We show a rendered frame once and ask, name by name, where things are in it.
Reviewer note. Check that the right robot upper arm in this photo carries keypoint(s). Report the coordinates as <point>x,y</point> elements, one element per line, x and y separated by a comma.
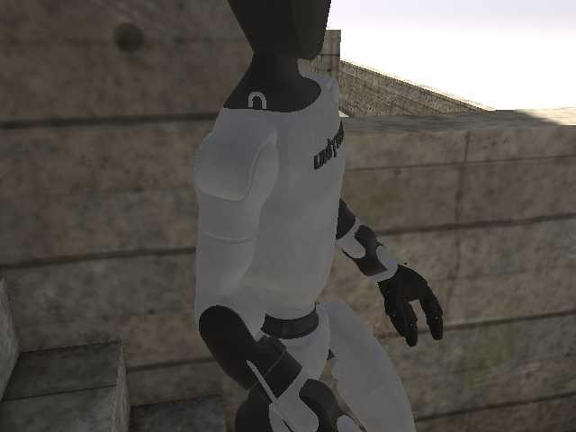
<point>238,162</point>

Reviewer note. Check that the left robot thigh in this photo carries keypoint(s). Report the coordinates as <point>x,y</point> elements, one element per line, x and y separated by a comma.
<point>367,379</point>

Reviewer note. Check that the right robot forearm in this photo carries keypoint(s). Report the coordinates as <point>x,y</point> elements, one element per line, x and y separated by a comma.
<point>309,404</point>

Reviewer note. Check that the robot head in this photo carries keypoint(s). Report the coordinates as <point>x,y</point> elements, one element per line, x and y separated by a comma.
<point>279,32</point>

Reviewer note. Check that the left robot upper arm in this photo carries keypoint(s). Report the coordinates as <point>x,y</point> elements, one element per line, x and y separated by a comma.
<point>330,82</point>

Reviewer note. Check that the left robot hand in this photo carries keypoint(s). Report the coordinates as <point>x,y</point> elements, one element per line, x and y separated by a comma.
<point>406,286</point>

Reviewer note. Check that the left robot forearm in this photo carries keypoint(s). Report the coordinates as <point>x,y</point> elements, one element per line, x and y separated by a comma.
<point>359,243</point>

